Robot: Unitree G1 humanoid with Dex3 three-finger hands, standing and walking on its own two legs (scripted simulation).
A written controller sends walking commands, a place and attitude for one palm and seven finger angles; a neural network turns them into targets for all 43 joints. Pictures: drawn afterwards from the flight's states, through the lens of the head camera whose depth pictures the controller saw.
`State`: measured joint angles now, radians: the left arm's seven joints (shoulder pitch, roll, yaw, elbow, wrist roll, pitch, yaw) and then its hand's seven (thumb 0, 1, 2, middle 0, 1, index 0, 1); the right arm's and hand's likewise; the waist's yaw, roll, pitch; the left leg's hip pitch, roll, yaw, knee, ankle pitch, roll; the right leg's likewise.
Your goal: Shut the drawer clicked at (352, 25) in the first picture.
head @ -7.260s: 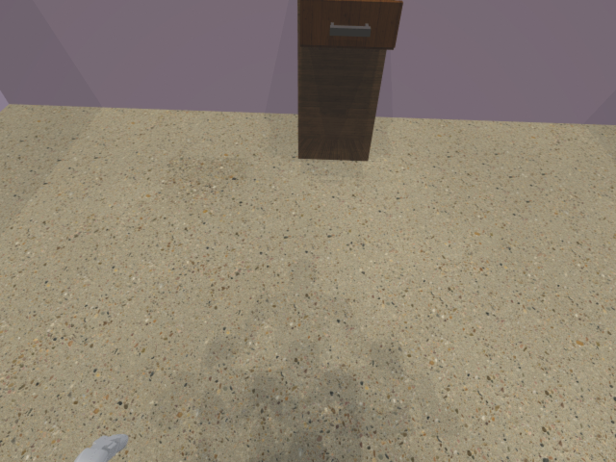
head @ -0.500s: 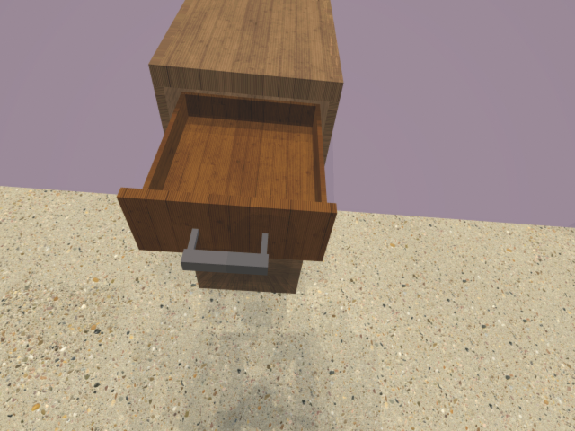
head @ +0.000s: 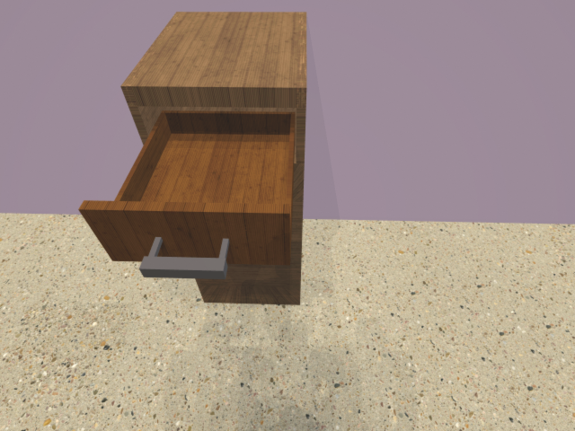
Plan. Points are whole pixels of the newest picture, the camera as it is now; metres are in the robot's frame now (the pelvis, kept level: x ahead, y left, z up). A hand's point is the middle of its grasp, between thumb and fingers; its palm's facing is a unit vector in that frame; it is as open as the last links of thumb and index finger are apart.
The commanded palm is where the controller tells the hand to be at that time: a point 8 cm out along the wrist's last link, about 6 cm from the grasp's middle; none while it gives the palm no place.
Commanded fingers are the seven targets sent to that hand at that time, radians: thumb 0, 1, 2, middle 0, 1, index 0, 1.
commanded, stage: come to a stop and stand still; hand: left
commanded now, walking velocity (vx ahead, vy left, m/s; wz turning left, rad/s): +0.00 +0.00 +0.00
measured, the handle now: (187, 255) +0.37 +0.18 +0.02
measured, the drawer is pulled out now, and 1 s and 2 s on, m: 0.30 0.30 0.30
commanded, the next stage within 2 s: look again from close up in 0.16 s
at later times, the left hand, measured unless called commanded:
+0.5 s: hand out of the picture -0.04 +0.19 -0.18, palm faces +0.02 -0.98 -0.19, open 7.3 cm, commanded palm none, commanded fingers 0.00 0.90 0.90 -0.20 -0.30 -0.20 -0.30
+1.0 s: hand out of the picture -0.01 +0.22 -0.17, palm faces -0.03 -0.98 -0.18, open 7.4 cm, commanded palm none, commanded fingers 0.00 0.90 0.90 -0.20 -0.30 -0.20 -0.30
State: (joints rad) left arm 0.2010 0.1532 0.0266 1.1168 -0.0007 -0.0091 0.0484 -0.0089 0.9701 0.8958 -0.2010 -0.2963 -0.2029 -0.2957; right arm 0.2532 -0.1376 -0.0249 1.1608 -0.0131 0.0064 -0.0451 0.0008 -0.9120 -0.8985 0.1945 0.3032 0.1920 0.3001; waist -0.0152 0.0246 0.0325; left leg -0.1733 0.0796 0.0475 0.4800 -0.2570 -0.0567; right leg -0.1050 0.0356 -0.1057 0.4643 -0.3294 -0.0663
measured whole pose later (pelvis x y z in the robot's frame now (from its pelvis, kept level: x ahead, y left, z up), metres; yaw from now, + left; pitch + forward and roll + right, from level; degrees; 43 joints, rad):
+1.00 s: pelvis +0.00 +0.05 +0.00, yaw -3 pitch +0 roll +1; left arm 0.32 0.14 -0.01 1.11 0.01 0.00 0.03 0.00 0.91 0.90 -0.20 -0.30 -0.20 -0.30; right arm 0.32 -0.13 0.02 1.14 -0.01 -0.03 -0.02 0.00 -0.91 -0.90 0.20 0.30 0.20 0.30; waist 0.00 -0.01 0.03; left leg -0.18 -0.04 0.10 0.46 -0.28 0.06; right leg -0.18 -0.04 -0.03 0.51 -0.33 0.01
